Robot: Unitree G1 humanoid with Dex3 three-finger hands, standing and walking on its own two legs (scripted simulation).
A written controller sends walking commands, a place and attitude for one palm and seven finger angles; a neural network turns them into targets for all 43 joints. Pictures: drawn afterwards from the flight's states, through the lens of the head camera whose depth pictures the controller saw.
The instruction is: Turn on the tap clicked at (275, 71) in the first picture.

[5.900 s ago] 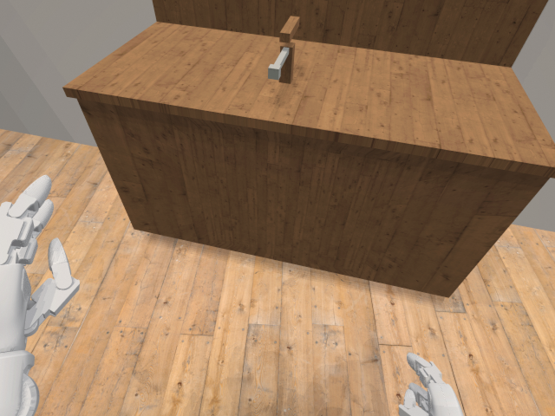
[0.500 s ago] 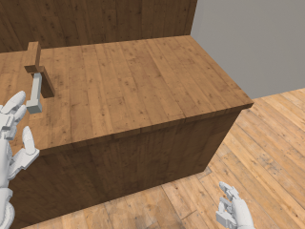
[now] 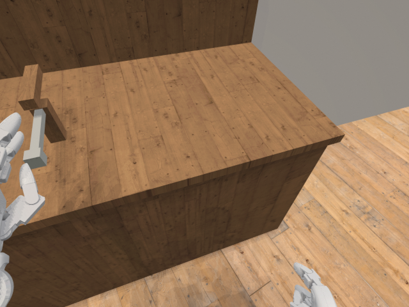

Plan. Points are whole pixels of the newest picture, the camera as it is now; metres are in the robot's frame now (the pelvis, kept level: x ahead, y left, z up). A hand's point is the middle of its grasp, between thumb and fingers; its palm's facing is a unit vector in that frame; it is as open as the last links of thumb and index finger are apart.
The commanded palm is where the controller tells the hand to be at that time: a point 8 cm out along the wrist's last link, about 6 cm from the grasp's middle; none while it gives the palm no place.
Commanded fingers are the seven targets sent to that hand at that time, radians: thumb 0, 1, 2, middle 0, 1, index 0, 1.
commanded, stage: come to a stop and stand still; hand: left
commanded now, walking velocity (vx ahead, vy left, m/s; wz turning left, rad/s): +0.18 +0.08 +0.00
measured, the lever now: (35, 158) +0.36 +0.34 +0.10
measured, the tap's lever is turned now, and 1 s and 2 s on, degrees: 0 0 0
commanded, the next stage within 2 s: look again from close up in 0.94 s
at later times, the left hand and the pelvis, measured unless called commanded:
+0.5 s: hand out of the picture +0.25 +0.30 +0.19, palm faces +0.46 -0.82 -0.35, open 7.4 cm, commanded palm +0.18 +0.32 +0.19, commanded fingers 0.00 0.90 0.90 -0.20 -0.30 -0.20 -0.30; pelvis +0.03 +0.04 +0.01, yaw +1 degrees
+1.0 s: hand (4, 176) +0.26 +0.31 +0.17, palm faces +0.40 -0.85 -0.35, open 7.4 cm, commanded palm +0.21 +0.34 +0.19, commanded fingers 0.00 0.90 0.90 -0.20 -0.30 -0.20 -0.30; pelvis +0.05 +0.06 +0.02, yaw +1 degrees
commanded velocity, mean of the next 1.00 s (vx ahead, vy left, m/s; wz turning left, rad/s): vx -0.01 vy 0.00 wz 0.00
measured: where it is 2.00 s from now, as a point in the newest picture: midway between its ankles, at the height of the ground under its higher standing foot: outside the picture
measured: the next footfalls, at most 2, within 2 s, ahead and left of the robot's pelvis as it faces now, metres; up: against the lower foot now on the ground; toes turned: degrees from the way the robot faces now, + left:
right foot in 0.06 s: +0.09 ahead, -0.08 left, +0.00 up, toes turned -2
left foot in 0.34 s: +0.11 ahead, +0.16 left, +0.00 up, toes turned +4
